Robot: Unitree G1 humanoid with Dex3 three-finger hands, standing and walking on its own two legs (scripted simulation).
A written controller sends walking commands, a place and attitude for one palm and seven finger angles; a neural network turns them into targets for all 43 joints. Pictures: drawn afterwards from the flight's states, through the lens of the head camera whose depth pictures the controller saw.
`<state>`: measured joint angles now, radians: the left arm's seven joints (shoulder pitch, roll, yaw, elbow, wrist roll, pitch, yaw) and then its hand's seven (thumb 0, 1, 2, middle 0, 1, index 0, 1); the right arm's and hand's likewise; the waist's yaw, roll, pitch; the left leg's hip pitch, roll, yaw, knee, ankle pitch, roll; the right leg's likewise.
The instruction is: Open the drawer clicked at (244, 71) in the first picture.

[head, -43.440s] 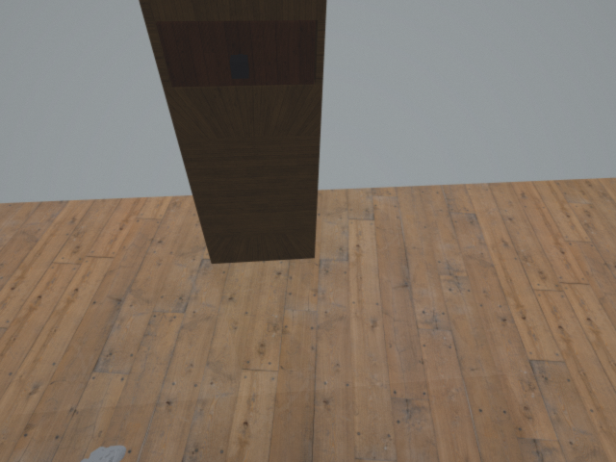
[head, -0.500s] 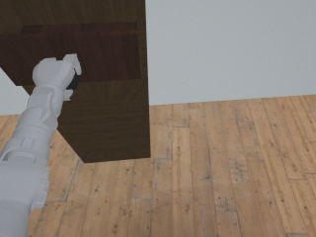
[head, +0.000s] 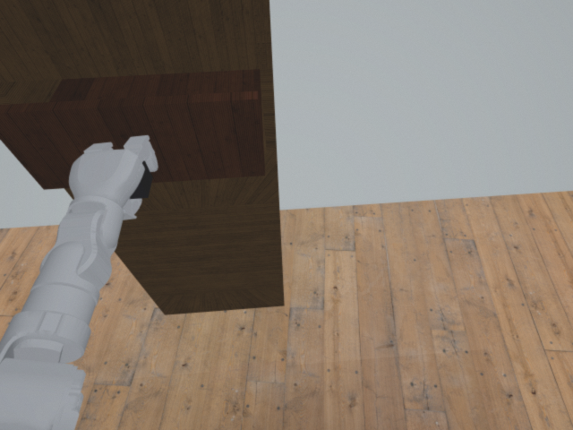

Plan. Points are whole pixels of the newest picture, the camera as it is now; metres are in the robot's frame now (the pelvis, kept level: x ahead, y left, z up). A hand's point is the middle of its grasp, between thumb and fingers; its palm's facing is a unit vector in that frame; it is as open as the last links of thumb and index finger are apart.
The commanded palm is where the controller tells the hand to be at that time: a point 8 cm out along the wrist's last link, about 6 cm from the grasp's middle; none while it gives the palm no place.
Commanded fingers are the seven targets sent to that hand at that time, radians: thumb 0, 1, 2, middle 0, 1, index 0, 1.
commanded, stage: pull the drawer open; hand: left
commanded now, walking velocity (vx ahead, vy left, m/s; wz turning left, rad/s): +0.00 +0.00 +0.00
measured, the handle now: (134, 168) +0.48 +0.23 +0.10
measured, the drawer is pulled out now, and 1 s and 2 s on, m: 0.07 0.18 0.30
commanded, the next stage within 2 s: open the thumb to release the handle in 1.76 s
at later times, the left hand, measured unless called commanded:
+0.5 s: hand (125, 201) +0.42 +0.24 +0.08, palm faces -0.02 -0.04 -1.00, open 7.9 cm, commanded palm +0.37 +0.24 +0.14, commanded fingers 0.00 0.90 0.90 -0.40 -1.35 -0.40 -1.35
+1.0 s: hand (109, 267) +0.31 +0.23 +0.08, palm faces +0.03 -0.08 -1.00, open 7.7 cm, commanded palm +0.27 +0.24 +0.14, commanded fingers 0.00 0.90 0.90 -0.40 -1.35 -0.40 -1.35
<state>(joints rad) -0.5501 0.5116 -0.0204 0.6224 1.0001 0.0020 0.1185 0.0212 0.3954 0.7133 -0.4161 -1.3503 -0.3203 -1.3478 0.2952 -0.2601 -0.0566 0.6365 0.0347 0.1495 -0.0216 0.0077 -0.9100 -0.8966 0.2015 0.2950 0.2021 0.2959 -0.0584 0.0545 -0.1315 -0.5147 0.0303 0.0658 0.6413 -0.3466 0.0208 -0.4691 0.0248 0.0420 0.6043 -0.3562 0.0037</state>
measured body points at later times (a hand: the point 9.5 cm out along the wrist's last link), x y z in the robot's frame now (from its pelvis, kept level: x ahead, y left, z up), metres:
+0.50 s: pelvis -0.02 -0.01 +0.00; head +0.04 -0.03 +0.44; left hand +0.42 +0.24 +0.13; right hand +0.05 -0.29 -0.13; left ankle -0.03 +0.10 -0.72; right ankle -0.04 -0.13 -0.72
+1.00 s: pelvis +0.00 -0.01 +0.01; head +0.01 -0.03 +0.46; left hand +0.31 +0.23 +0.13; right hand +0.19 -0.24 -0.09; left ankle -0.03 +0.10 -0.72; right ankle -0.04 -0.13 -0.72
